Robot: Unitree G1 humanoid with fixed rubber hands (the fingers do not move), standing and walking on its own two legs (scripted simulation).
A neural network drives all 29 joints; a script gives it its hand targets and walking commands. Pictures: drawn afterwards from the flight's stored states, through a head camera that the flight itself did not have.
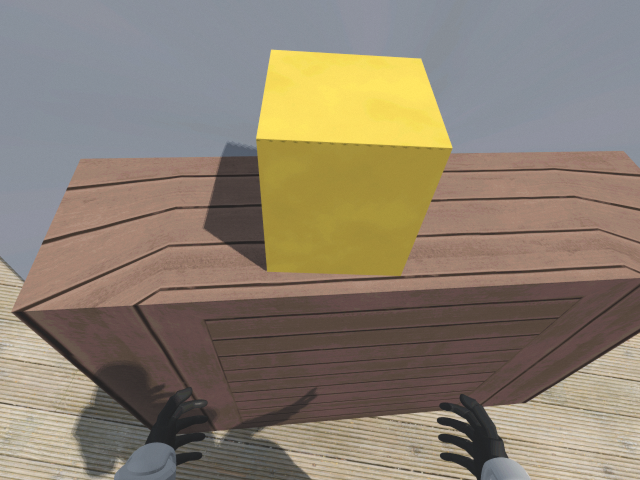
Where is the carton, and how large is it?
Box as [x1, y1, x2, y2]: [256, 50, 452, 275]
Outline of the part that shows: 271,50 256,136 267,271 400,275 452,148 421,60 419,58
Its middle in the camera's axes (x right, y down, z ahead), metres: +0.03 -0.10 +0.57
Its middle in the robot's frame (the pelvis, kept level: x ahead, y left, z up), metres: +0.50 -0.01 +0.10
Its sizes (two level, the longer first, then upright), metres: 0.210 0.200 0.250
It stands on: a pedestal, 0.75 m high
